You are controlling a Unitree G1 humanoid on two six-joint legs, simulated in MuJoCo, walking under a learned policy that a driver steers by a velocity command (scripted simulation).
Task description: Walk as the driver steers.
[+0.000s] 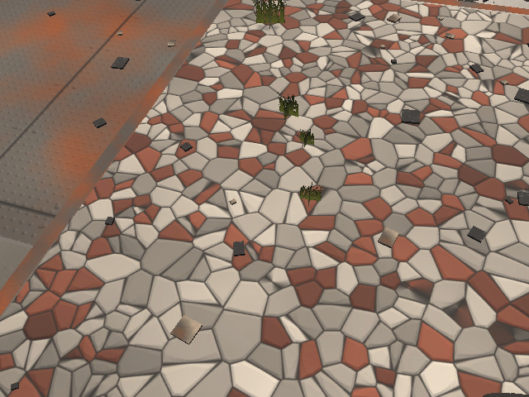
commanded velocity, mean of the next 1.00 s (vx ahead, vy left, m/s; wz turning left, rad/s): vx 0.44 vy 0.00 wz -0.26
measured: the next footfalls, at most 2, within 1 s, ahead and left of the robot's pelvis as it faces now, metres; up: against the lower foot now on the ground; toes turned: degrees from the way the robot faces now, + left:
left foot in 0.28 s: +0.05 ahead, +0.12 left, +0.00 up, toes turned -22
right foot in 0.80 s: +0.20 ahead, -0.33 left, +0.00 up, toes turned -25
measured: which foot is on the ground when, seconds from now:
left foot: up 0.00-0.26, down 0.28-0.82, up 0.84-1.00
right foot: down 0.00-0.28, up 0.30-0.78, down 0.80-1.00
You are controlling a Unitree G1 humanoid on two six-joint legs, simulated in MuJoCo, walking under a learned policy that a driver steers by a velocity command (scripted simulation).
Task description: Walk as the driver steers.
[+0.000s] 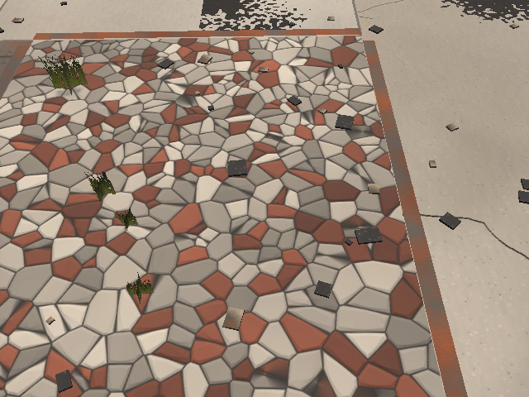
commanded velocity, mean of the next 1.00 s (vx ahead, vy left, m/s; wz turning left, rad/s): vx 0.98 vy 0.00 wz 0.24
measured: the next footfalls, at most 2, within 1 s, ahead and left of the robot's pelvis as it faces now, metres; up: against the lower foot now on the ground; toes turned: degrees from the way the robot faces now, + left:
left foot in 0.28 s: +0.41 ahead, +0.10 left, +0.00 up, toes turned +18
right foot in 0.76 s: +0.90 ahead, +0.14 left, +0.00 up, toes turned +23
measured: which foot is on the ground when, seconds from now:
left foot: up 0.00-0.26, down 0.28-0.78, up 0.80-1.00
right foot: down 0.00-0.28, up 0.30-0.74, down 0.76-1.00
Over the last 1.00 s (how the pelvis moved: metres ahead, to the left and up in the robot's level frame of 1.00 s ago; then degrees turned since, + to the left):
0.24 -0.20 -0.01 -17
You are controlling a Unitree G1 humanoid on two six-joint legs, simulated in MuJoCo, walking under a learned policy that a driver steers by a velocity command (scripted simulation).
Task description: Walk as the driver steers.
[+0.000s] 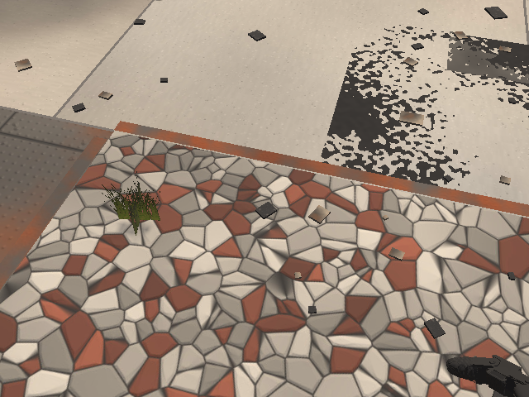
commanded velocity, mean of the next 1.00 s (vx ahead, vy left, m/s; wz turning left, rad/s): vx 0.35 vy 0.00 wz -0.19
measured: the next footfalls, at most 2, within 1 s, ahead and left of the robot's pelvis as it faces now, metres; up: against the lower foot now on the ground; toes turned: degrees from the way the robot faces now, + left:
left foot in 0.20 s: +0.45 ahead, +0.13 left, +0.00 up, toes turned -18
right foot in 0.58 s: +0.51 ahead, -0.16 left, +0.00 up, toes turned -20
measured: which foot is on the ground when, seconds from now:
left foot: up 0.00-0.18, down 0.20-0.58, up 0.60-0.94, down 0.96-1.00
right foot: down 0.00-0.20, up 0.22-0.56, down 0.58-0.96, up 0.98-1.00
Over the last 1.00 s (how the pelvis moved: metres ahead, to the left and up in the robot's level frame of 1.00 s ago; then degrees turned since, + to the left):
0.88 0.17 0.00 13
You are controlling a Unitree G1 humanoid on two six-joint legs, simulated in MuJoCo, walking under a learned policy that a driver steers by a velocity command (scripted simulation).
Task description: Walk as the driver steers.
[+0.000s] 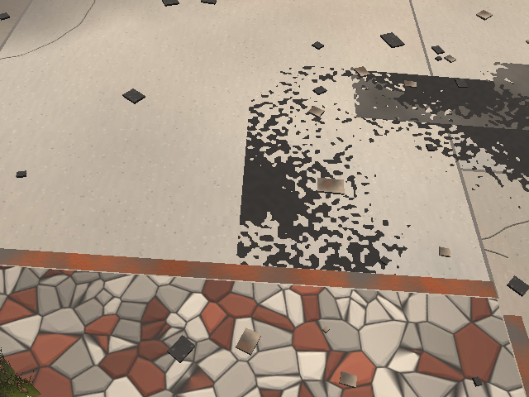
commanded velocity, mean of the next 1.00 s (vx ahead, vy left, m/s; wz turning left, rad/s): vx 0.14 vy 0.00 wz -0.22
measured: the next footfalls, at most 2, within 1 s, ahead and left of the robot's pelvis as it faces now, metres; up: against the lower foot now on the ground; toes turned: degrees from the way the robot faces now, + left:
right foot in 0.58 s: +0.05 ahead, -0.13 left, +0.00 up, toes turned -6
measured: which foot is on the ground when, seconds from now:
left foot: down 0.00-0.58, up 0.60-1.00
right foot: up 0.00-0.56, down 0.58-1.00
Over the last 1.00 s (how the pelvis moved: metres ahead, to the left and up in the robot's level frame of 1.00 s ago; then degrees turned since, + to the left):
0.46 0.01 -0.02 -8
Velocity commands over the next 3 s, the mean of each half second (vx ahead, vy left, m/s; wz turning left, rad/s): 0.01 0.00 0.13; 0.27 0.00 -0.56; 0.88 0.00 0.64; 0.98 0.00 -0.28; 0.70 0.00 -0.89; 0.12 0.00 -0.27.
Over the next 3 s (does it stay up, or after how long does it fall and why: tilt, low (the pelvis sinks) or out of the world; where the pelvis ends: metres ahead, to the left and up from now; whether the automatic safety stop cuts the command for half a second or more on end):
stays up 1.54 -0.09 0.01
